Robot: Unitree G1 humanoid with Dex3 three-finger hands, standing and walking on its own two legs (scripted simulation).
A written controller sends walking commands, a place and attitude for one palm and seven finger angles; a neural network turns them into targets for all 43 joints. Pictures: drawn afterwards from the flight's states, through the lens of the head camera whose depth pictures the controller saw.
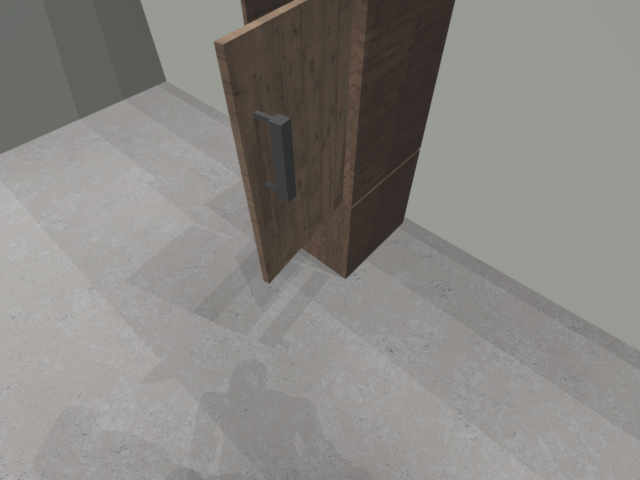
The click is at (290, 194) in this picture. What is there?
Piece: cupboard door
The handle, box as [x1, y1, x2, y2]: [254, 110, 295, 202]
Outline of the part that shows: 257,110 254,112 254,117 269,124 276,179 275,185 267,181 264,183 265,187 275,191 279,198 288,202 295,195 290,118 278,113 274,116 271,116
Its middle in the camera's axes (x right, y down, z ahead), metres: -0.09 -0.15 +0.70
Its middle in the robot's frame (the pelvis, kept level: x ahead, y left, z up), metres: +0.63 +0.12 +0.03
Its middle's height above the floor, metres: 0.81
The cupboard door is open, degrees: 98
